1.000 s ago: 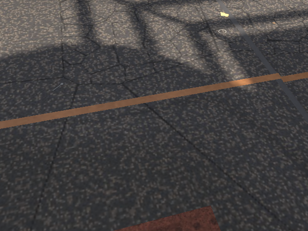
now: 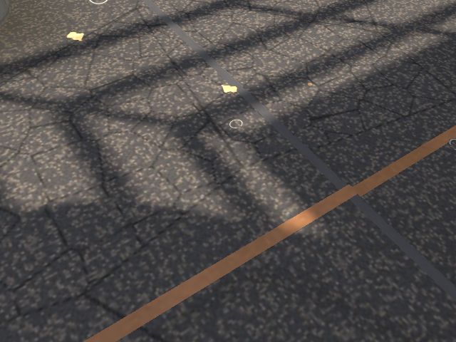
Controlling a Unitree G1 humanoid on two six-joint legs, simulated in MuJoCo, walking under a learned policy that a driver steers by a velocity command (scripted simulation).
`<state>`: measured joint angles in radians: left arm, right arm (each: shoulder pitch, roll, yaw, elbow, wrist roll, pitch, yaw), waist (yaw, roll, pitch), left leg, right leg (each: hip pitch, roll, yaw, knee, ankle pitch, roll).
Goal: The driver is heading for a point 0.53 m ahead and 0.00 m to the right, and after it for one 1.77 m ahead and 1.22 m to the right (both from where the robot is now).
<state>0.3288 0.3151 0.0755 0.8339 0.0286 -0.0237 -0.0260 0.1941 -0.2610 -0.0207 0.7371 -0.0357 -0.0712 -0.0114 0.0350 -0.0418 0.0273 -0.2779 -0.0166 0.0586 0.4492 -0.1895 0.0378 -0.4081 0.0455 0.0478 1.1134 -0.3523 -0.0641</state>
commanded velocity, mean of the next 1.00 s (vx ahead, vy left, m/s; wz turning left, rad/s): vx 0.50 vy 0.00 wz -0.27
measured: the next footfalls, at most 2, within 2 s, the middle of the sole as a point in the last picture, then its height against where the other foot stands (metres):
right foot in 0.38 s outside the picture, level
left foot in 0.92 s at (237, 287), level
